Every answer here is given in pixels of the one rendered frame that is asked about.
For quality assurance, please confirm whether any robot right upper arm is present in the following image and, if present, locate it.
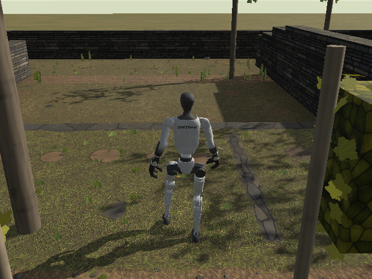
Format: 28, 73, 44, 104
199, 117, 215, 149

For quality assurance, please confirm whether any robot thigh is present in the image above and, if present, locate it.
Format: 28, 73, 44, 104
192, 163, 206, 207
166, 161, 178, 190

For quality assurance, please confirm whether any right robot hand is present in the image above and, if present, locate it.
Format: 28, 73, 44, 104
206, 158, 220, 169

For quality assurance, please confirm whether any left robot hand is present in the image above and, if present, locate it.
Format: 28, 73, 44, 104
149, 164, 162, 178

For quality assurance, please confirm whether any robot left thigh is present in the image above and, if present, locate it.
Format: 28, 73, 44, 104
166, 161, 178, 190

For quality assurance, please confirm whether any robot left forearm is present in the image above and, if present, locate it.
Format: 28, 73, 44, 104
151, 141, 164, 166

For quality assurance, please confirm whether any robot right forearm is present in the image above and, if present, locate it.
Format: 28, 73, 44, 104
209, 140, 219, 160

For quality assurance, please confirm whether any robot right thigh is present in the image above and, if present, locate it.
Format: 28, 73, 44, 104
192, 163, 206, 207

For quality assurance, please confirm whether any robot left upper arm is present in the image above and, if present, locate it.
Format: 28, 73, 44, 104
158, 117, 175, 150

